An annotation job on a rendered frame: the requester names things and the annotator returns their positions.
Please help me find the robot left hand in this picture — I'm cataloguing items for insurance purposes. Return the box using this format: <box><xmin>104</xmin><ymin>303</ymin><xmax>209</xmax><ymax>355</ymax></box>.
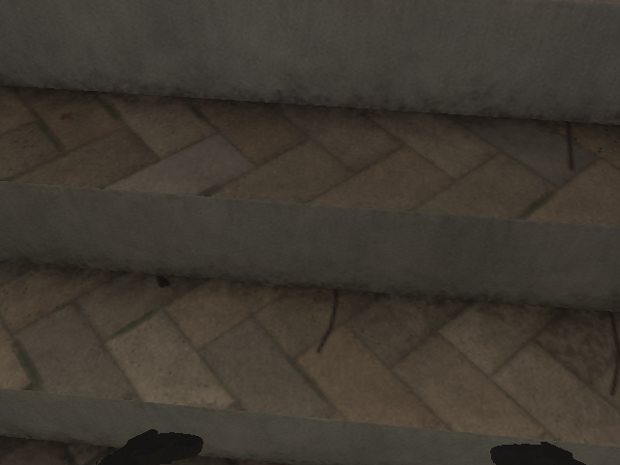
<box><xmin>96</xmin><ymin>429</ymin><xmax>203</xmax><ymax>465</ymax></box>

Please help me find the robot right hand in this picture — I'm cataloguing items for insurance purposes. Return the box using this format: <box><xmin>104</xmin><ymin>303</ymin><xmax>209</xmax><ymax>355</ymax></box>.
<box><xmin>490</xmin><ymin>442</ymin><xmax>586</xmax><ymax>465</ymax></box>

